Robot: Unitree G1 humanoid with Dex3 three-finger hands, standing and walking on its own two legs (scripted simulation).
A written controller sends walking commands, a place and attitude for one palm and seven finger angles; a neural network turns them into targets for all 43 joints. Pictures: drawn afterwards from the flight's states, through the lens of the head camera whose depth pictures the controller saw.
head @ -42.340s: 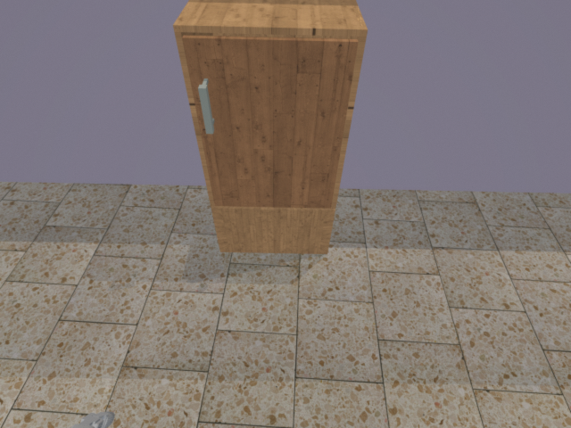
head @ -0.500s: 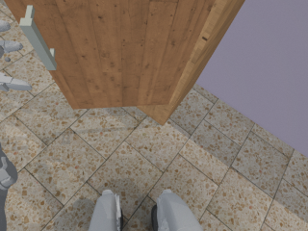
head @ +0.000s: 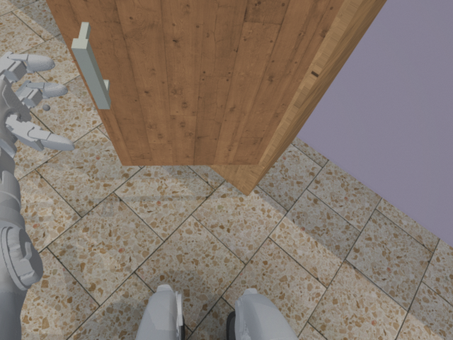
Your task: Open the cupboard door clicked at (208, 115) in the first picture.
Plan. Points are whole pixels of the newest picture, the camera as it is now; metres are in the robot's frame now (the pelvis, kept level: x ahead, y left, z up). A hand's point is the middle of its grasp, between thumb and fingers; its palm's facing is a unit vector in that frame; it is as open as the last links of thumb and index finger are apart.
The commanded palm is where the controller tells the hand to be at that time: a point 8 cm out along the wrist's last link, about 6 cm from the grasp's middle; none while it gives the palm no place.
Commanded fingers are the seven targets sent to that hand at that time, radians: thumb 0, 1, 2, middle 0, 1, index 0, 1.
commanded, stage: move the hooked fingers beside the handle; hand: left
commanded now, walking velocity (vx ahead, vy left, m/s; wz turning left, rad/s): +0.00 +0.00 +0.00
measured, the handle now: (95, 69) +0.55 +0.21 +0.07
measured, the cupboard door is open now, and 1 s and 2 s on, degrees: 43 43 43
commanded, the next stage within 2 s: slide the fingers in behind the handle in 0.22 s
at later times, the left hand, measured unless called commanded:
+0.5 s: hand (57, 101) +0.49 +0.26 +0.06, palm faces +0.02 -1.00 -0.02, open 14.0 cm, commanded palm +0.47 +0.29 +0.06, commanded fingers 0.00 -0.50 0.30 -0.30 -1.20 -0.30 -1.20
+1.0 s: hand (84, 101) +0.49 +0.22 +0.06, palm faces +0.02 -1.00 -0.01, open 14.0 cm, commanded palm +0.48 +0.26 +0.06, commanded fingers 0.00 -0.50 0.30 -0.30 -1.20 -0.30 -1.20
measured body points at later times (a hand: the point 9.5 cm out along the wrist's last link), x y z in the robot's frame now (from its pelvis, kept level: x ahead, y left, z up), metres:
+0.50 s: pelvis +0.00 +0.00 +0.00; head +0.15 +0.03 +0.42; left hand +0.48 +0.31 +0.07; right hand +0.01 -0.28 -0.10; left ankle +0.03 +0.09 -0.64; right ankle +0.01 -0.13 -0.64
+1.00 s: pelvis +0.00 -0.01 +0.00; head +0.15 +0.02 +0.43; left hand +0.49 +0.28 +0.06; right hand +0.03 -0.28 -0.11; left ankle +0.03 +0.09 -0.64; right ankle +0.01 -0.13 -0.64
